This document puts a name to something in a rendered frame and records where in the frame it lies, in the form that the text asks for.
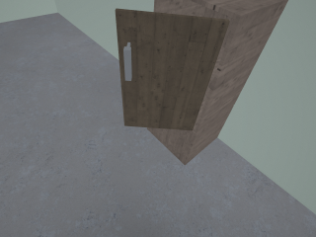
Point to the cupboard door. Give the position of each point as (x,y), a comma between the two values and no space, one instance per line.
(172,60)

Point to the handle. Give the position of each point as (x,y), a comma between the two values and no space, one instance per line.
(127,62)

